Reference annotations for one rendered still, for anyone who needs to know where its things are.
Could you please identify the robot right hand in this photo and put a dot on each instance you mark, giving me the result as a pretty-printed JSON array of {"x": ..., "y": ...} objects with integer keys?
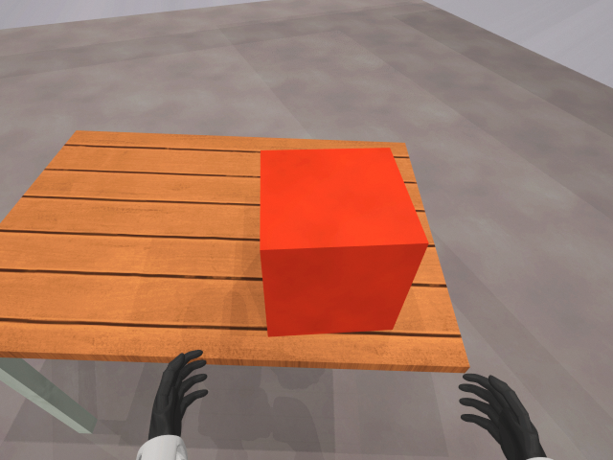
[{"x": 509, "y": 422}]

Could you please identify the carton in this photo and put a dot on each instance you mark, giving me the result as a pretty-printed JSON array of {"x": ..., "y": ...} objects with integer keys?
[{"x": 340, "y": 240}]

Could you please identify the left robot forearm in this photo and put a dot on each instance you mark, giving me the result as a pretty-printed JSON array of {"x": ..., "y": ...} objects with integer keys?
[{"x": 165, "y": 447}]

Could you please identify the table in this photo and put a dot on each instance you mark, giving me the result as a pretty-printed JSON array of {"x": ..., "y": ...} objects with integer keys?
[{"x": 141, "y": 246}]

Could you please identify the robot left hand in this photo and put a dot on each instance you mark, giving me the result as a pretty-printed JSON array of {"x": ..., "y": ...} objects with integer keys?
[{"x": 170, "y": 404}]

